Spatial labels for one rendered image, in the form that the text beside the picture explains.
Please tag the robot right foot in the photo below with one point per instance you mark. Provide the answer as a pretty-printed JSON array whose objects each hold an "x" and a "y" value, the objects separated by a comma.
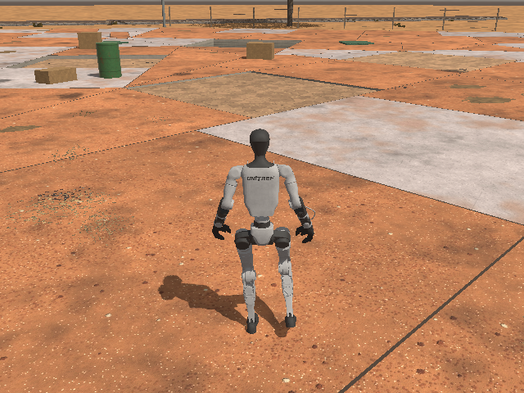
[{"x": 290, "y": 321}]

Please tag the robot left hand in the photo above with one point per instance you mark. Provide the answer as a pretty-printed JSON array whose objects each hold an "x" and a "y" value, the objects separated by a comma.
[{"x": 216, "y": 230}]

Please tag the robot torso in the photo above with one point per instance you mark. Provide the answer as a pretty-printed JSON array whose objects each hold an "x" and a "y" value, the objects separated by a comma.
[{"x": 260, "y": 190}]

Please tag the right robot forearm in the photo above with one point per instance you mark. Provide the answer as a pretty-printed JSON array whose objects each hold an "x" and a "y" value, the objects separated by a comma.
[{"x": 303, "y": 215}]

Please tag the robot left upper arm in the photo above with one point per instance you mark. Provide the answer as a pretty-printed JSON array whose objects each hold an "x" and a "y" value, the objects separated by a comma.
[{"x": 230, "y": 186}]

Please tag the robot right upper arm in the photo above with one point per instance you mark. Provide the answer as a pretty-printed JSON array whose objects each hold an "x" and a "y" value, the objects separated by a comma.
[{"x": 286, "y": 172}]

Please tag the robot right hand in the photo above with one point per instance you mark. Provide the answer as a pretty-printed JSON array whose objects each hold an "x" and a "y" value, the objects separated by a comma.
[{"x": 303, "y": 231}]

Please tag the left robot forearm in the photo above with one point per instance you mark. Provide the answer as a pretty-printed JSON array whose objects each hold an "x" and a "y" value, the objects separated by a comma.
[{"x": 220, "y": 216}]

